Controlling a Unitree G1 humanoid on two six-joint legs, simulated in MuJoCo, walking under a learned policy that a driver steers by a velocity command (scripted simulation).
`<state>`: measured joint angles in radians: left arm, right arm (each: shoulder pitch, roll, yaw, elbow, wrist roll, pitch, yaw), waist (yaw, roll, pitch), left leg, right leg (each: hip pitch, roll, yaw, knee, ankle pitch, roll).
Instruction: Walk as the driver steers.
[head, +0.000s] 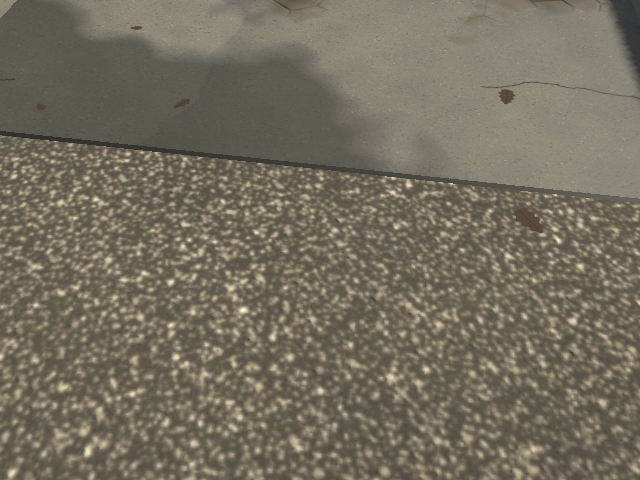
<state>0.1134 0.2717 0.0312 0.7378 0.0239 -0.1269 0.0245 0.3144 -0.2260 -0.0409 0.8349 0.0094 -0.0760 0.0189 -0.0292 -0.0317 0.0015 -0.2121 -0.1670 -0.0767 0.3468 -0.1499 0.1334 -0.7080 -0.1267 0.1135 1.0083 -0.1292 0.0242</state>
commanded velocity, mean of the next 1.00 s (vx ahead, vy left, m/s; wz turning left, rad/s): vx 0.50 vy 0.00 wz -0.30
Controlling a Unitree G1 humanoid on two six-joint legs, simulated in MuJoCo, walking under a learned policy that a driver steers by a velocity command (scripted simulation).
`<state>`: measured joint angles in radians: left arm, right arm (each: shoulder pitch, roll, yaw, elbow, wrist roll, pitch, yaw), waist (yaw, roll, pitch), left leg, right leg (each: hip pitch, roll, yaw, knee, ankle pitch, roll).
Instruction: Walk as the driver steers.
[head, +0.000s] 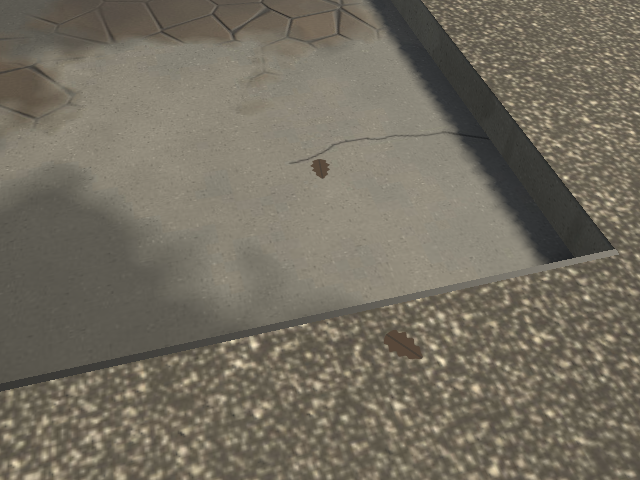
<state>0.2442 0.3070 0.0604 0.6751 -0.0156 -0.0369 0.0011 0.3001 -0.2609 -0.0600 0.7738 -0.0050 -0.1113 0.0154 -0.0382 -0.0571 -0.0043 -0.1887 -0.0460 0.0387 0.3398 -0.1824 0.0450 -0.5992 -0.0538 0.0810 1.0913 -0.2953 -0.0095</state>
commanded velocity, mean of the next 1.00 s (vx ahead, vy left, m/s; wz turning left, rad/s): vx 0.50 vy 0.00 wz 0.35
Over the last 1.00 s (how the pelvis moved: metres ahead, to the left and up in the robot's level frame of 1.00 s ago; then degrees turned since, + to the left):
0.54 -0.09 0.00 -23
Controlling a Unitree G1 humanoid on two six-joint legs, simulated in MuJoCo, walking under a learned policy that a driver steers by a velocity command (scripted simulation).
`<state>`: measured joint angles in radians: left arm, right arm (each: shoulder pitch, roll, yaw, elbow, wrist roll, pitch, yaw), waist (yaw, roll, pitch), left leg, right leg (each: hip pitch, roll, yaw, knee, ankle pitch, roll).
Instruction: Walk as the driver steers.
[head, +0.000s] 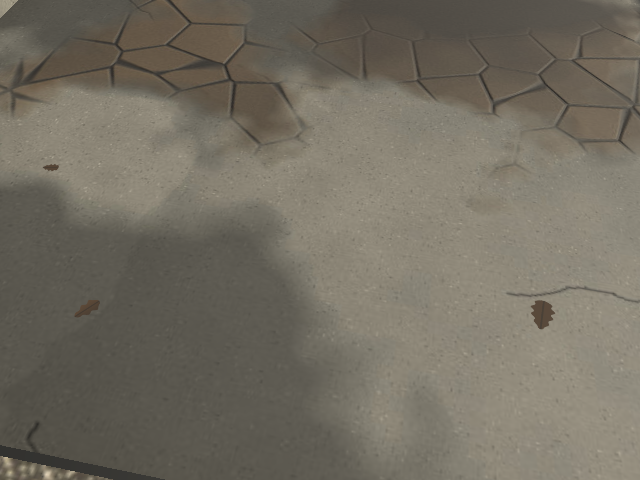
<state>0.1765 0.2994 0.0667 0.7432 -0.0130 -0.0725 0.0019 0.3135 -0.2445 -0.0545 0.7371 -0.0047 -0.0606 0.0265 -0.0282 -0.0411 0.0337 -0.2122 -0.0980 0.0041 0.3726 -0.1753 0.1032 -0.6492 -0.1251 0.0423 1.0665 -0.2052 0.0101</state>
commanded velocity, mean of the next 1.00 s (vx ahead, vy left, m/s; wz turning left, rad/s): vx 0.22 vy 0.00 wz -0.34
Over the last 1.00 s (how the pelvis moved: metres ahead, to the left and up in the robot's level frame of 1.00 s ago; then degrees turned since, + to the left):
0.45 0.10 0.00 26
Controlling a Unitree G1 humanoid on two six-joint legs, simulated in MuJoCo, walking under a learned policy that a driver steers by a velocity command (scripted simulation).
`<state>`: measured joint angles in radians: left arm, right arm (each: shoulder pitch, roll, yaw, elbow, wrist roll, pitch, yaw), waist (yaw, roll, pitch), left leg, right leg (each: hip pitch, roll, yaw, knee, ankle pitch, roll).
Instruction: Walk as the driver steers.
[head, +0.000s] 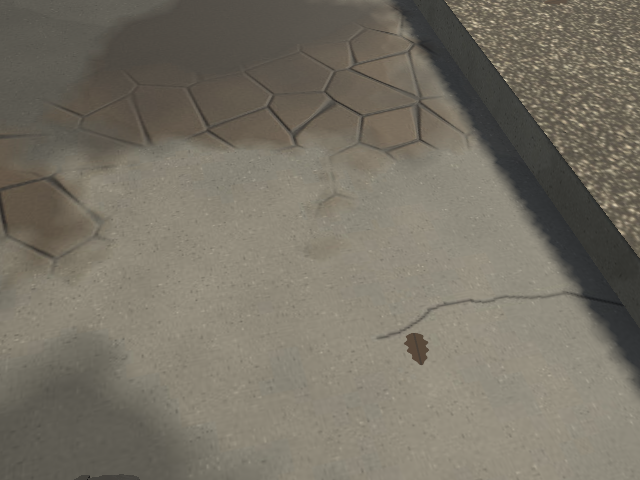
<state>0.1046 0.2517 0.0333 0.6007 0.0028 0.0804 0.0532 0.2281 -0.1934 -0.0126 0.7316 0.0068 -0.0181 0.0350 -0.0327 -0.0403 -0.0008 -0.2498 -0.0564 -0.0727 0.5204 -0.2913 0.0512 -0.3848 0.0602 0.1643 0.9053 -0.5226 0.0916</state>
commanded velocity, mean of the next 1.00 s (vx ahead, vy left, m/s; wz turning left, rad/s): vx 0.00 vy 0.00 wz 0.28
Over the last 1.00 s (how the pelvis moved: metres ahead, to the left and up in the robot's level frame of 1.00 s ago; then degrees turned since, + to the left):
0.28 0.01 -0.01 -25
